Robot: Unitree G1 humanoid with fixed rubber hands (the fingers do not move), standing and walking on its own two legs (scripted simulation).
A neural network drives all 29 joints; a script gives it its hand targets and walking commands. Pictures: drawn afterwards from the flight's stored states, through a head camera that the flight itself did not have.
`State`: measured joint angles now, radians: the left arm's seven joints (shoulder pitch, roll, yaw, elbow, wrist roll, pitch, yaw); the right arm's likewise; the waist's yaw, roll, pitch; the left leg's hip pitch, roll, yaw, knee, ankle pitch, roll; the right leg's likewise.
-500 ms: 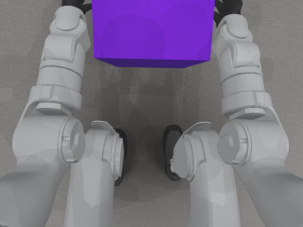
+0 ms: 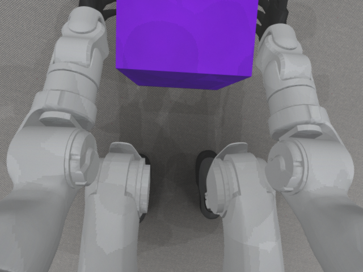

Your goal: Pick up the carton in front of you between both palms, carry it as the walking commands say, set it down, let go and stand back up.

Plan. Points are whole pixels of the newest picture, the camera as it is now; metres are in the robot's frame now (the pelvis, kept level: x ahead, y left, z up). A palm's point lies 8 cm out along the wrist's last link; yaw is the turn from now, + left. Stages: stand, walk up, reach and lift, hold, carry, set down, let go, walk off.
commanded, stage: set down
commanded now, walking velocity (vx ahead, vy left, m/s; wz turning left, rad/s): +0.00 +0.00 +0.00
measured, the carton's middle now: (182, 32) +0.54 -0.01 -0.23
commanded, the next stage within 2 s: let go in 1.86 s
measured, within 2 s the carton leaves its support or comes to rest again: rests again in 0.02 s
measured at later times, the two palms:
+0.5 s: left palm (94, 12) +0.54 +0.15 -0.16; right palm (273, 27) +0.53 -0.17 -0.16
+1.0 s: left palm out of the picture +0.56 +0.18 -0.12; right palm (299, 17) +0.54 -0.19 -0.12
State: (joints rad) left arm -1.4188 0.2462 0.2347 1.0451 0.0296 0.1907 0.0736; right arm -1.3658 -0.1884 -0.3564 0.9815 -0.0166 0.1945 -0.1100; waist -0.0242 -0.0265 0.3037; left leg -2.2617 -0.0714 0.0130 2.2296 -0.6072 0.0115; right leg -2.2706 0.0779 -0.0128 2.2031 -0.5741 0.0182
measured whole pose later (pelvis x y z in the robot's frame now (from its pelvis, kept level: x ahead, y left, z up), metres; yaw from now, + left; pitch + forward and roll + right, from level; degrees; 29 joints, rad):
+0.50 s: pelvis -0.01 +0.00 +0.00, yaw -1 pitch +33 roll -1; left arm -1.46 0.24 0.32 1.04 0.13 0.17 -0.04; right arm -1.42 -0.23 -0.44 1.03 -0.07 0.17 -0.02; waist -0.01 -0.04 0.40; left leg -2.22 -0.06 0.01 2.26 -0.61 0.01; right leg -2.23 0.09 -0.02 2.22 -0.57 0.02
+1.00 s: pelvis +0.00 +0.00 +0.01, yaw +0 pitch +36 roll -1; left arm -1.40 0.41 0.07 1.03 -0.19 0.10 0.08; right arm -1.31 -0.30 -0.18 0.95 0.20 0.09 -0.13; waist -0.03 -0.01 0.30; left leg -2.21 -0.07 0.00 2.21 -0.62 0.01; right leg -2.22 0.07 -0.02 2.18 -0.59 0.01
